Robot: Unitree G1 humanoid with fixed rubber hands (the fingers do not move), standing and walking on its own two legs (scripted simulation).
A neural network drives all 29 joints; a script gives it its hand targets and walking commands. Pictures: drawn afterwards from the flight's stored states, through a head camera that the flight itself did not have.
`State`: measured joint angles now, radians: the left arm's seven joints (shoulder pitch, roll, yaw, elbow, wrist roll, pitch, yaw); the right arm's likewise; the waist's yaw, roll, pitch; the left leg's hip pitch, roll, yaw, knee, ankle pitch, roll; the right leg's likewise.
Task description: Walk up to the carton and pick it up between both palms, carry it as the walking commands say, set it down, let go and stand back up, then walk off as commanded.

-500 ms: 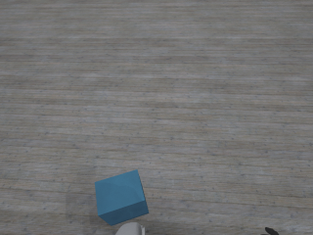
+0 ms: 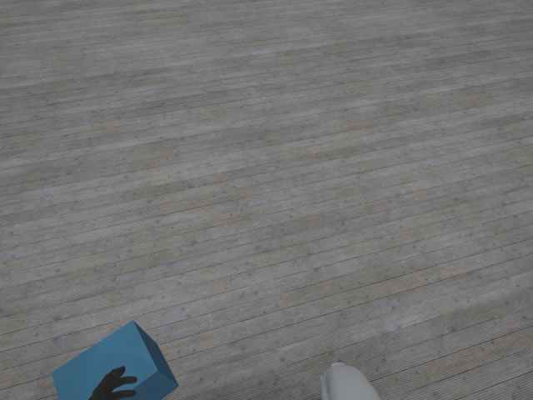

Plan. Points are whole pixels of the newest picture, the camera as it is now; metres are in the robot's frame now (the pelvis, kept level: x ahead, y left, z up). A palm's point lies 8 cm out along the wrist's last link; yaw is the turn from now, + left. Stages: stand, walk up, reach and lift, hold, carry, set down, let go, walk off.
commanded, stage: walk off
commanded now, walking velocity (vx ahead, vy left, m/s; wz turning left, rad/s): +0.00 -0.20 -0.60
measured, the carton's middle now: (122, 380) +0.26 +0.43 -0.63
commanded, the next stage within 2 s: none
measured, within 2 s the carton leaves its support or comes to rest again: neither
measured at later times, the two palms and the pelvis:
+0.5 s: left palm out of the picture +0.13 +0.10 -0.15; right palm out of the picture +0.02 -0.42 -0.10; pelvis +0.00 -0.13 -0.01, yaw -16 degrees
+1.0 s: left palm (343, 352) +0.19 -0.11 -0.11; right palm out of the picture -0.19 -0.53 -0.14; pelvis -0.06 -0.26 -0.01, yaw -33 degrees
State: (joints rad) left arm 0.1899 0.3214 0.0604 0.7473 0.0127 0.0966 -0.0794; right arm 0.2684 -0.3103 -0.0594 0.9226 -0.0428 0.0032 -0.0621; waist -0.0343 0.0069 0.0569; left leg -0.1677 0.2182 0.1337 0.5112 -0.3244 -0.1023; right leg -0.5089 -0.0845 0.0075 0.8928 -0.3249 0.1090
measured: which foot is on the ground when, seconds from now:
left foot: down 0.00-0.08, up 0.10-0.44, down 0.46-0.88, up 0.90-1.00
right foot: up 0.00-0.06, down 0.08-0.48, up 0.50-0.88, down 0.90-1.00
